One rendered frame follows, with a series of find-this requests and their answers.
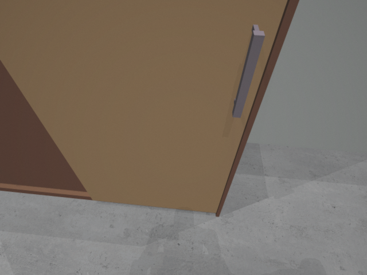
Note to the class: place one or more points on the wardrobe door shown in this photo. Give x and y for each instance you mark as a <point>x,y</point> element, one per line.
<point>138,94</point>
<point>28,154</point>

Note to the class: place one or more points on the handle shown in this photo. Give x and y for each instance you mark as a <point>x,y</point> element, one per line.
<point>254,49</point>

